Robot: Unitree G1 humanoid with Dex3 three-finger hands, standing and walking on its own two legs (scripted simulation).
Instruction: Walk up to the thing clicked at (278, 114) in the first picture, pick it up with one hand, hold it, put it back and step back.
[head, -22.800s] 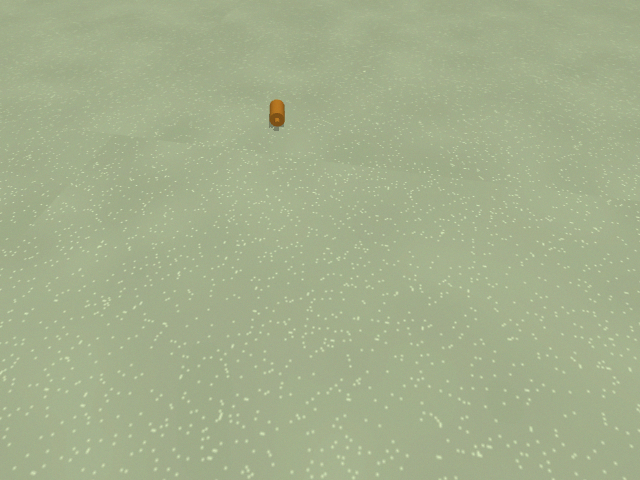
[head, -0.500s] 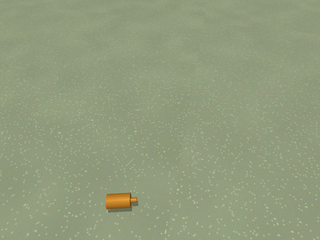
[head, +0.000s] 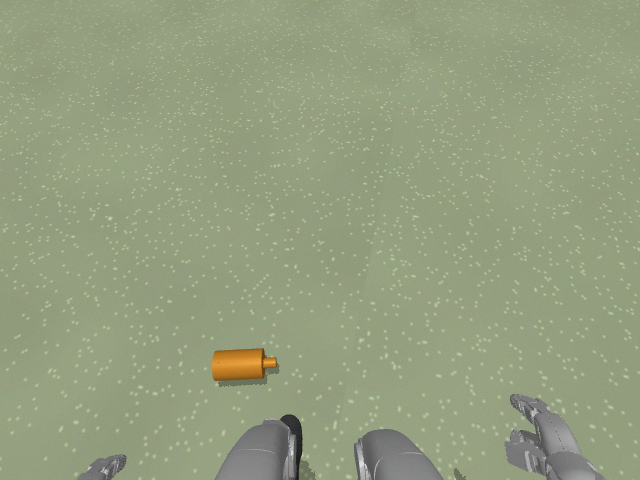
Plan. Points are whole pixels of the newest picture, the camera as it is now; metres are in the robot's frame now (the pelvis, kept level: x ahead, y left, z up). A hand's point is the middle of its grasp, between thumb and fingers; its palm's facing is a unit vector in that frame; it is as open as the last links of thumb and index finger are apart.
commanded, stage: walk up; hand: left
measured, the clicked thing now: (246, 364) +0.40 +0.24 -0.71
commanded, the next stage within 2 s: stand in 1.52 s
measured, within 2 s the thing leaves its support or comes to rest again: neither
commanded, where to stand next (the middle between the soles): +0.02 +0.00 m, yaw +2 degrees
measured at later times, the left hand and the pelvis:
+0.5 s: hand out of the picture -0.04 +0.28 -0.11, palm faces +0.07 -0.90 -0.44, open 7.4 cm; pelvis -0.06 -0.01 +0.01, yaw +5 degrees
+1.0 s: hand out of the picture +0.04 +0.27 -0.14, palm faces +0.03 -0.91 -0.42, open 7.4 cm; pelvis -0.05 +0.00 -0.01, yaw +5 degrees
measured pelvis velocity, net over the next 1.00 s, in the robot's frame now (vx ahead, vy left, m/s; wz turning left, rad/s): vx -0.05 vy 0.00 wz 0.09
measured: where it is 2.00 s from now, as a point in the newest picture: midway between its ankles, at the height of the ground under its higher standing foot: outside the picture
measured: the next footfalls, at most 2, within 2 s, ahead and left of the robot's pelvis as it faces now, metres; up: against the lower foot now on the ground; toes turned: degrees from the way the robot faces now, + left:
right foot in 0.14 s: +0.00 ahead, -0.13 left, +0.00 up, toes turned -1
left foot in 0.52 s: -0.03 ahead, +0.13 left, +0.00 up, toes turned +5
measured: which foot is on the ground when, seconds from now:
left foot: down 0.00-0.16, up 0.18-0.50, down 0.52-0.86, up 0.88-1.00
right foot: up 0.00-0.12, down 0.14-0.54, up 0.56-0.82, down 0.84-1.00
